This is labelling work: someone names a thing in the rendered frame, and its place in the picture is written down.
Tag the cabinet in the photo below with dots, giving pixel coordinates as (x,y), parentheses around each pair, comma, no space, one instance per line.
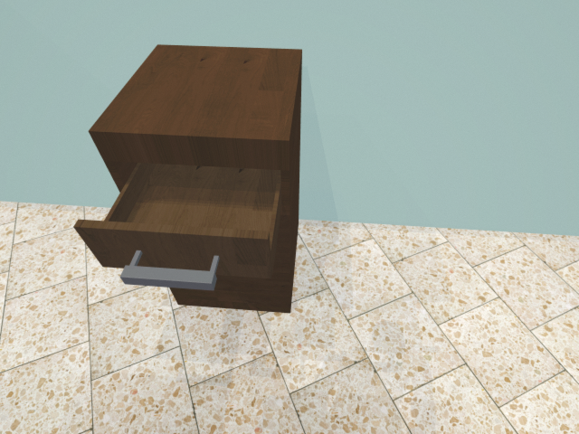
(215,106)

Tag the handle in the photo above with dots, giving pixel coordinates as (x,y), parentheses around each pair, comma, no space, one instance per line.
(169,278)

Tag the drawer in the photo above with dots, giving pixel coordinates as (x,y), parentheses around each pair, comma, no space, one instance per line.
(181,216)

